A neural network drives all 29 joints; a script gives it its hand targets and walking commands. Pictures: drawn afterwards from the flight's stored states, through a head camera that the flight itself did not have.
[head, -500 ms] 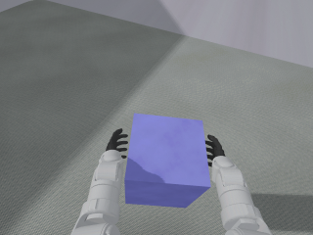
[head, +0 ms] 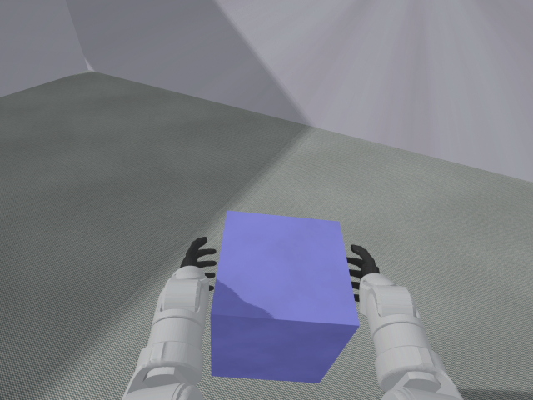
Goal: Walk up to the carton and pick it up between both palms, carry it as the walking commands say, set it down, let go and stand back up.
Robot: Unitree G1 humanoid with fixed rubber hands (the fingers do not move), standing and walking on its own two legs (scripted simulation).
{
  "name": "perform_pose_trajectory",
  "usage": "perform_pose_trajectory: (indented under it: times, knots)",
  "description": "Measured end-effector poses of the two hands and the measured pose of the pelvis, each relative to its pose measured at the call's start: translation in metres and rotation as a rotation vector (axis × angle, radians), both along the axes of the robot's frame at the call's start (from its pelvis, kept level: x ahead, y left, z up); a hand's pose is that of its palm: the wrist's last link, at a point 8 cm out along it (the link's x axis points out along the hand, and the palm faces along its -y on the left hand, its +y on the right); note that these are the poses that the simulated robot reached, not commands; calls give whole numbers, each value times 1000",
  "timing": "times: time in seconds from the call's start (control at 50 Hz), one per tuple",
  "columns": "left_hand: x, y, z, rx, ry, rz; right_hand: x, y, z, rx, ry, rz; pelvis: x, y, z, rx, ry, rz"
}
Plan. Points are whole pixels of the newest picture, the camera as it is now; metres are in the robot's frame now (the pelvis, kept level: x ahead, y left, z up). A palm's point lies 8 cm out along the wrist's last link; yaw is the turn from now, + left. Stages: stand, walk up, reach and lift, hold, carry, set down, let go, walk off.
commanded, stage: reach and lift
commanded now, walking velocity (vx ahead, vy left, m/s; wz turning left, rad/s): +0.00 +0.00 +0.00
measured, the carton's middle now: (274, 299) +0.33 +0.03 -0.05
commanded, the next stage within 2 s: hold in 1.28 s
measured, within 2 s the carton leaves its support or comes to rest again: neither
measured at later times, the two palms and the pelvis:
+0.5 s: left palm (188, 262) +0.32 +0.17 +0.07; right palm (369, 271) +0.33 -0.13 +0.06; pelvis +0.01 +0.00 +0.01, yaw +0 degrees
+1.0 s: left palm (189, 262) +0.30 +0.16 +0.09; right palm (377, 277) +0.31 -0.13 +0.07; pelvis +0.00 +0.00 +0.01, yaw +0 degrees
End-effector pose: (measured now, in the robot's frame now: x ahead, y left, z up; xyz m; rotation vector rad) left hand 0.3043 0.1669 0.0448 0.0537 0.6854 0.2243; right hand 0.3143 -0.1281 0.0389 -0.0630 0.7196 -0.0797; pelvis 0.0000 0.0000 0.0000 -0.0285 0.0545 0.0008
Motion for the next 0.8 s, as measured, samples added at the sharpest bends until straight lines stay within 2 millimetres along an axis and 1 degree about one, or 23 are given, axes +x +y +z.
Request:
perform_pose_trajectory:
  times: [0.14, 0.22, 0.44, 0.56, 0.66, 0.8]
  knots:
    - [-1, 4, 18, 4, -24, 4, 2, 4, 19, -1, -24, 9, -2, 0, 1, 0, -40, 1]
    - [0, 5, 26, 6, -23, 5, 3, 5, 25, -1, -23, 10, 0, 0, 3, 0, -58, 3]
    - [7, 4, 23, 25, 24, -10, 9, 5, 22, -3, 22, 8, 8, 0, 6, 2, -64, 5]
    - [15, 0, 31, 44, 6, -33, 12, 0, 27, 1, 4, -6, 13, 1, 9, 1, -53, 6]
    - [16, -4, 39, 40, -7, -35, 9, -3, 31, 5, -7, -17, 14, 2, 12, 1, -54, 7]
    - [10, -5, 40, 34, -6, -30, 2, -4, 31, 6, -2, -20, 10, 2, 13, 0, -61, 8]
